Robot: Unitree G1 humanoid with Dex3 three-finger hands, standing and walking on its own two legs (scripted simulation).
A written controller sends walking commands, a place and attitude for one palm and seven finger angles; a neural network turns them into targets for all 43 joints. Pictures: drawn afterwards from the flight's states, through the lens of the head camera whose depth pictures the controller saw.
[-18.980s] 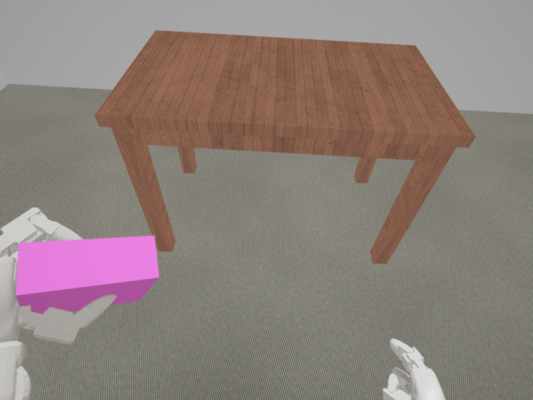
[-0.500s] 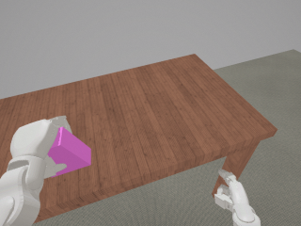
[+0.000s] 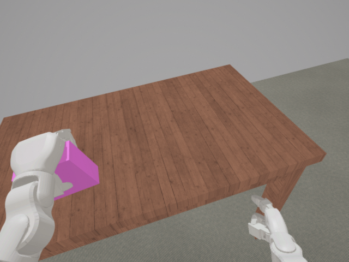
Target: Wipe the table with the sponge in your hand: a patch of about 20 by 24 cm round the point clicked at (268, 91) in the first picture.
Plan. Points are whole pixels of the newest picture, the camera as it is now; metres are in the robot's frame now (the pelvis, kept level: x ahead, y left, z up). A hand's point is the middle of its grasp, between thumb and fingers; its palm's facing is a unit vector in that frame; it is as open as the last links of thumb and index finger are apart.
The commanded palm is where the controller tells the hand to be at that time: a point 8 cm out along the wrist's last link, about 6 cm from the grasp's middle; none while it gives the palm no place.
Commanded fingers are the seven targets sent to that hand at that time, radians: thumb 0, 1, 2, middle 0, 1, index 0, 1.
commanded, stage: turn the palm down, sponge in hand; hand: left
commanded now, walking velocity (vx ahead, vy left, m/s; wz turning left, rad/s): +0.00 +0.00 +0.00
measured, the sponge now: (66, 176) +0.23 +0.30 +0.09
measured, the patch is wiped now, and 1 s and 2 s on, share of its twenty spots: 0.00 0.00 0.00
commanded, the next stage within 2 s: move the sponge above the wiping area in 0.12 s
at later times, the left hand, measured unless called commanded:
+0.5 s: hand (65, 173) +0.23 +0.29 +0.11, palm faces +0.03 -0.09 -1.00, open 9.2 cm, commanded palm +0.20 +0.27 +0.18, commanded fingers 0.00 0.10 1.30 -1.20 -1.60 -1.20 -1.60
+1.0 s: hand (80, 175) +0.24 +0.28 +0.09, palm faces -0.04 -0.11 -0.99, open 9.2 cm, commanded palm +0.22 +0.27 +0.17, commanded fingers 0.00 0.10 1.30 -1.20 -1.60 -1.20 -1.60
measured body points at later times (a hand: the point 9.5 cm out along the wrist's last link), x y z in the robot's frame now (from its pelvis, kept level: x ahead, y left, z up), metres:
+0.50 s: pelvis +0.00 -0.02 +0.00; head -0.01 -0.07 +0.44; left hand +0.22 +0.29 +0.17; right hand +0.27 -0.21 -0.08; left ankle +0.03 +0.10 -0.74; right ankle +0.00 -0.08 -0.74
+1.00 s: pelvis +0.00 -0.02 +0.00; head +0.00 -0.07 +0.44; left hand +0.24 +0.28 +0.14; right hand +0.25 -0.23 -0.09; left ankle +0.03 +0.10 -0.74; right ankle +0.00 -0.08 -0.74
